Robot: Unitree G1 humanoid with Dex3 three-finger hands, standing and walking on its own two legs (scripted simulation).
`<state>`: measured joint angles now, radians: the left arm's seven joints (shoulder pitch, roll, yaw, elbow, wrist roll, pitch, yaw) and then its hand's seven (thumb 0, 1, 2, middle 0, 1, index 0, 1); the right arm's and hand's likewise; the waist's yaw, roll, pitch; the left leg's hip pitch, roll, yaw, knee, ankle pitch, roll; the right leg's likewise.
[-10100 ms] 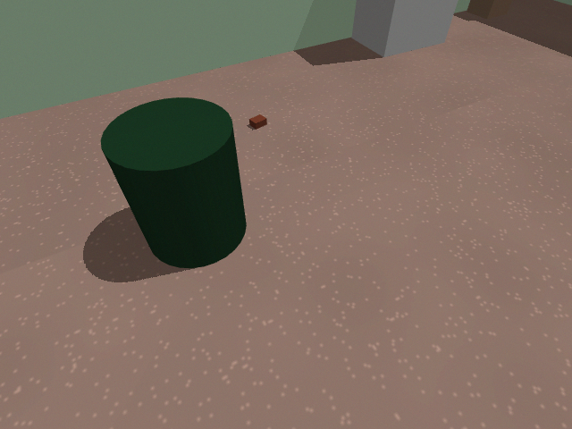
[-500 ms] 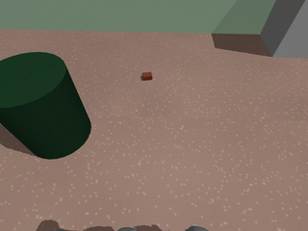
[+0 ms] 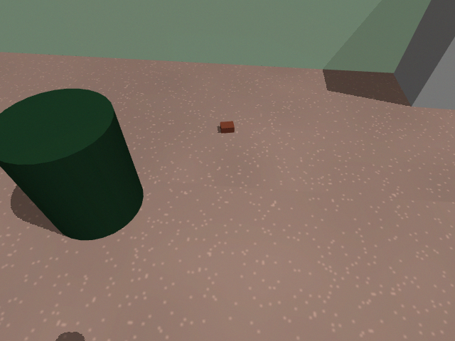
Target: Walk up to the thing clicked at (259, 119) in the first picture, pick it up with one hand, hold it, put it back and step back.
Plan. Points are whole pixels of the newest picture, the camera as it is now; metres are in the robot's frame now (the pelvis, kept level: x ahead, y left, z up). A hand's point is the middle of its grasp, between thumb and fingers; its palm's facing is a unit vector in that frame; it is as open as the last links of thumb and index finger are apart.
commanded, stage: walk up
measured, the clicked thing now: (227, 127) +1.53 +0.05 -0.75
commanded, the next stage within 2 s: stand in 0.16 s
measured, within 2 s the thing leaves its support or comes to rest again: neither
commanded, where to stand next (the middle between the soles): +0.06 -0.01 m, yaw -5 degrees
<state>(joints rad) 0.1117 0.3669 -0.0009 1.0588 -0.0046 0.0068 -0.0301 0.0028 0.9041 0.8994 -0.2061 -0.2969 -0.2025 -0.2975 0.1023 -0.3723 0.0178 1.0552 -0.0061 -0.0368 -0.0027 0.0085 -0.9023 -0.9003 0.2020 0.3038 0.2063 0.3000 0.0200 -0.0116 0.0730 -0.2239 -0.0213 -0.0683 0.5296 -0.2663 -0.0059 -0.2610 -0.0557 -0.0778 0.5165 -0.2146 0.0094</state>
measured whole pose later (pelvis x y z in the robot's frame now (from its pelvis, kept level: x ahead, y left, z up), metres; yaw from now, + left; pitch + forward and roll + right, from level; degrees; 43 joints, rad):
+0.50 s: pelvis +0.01 -0.01 +0.01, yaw -1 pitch -3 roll +0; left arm 0.07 0.35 0.00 1.15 0.00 -0.02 -0.01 0.00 0.90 0.90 -0.21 -0.30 -0.20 -0.30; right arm 0.07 -0.35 0.01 1.15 -0.01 -0.01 0.01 0.01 -0.90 -0.90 0.20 0.30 0.20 0.30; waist 0.01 0.01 0.06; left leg -0.11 0.00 -0.06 0.34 -0.19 -0.03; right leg -0.16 -0.03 -0.07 0.36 -0.15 0.00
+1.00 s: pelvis +0.02 -0.02 +0.01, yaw -1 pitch -2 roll +0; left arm 0.08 0.34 0.01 1.15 0.00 -0.01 -0.01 0.00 0.90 0.90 -0.21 -0.30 -0.20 -0.30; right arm 0.10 -0.35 0.01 1.15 -0.02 0.00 0.01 0.01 -0.90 -0.90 0.20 0.30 0.20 0.30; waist 0.00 0.01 0.05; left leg -0.10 0.03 -0.06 0.32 -0.19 -0.05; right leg -0.16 -0.01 -0.08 0.34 -0.15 -0.02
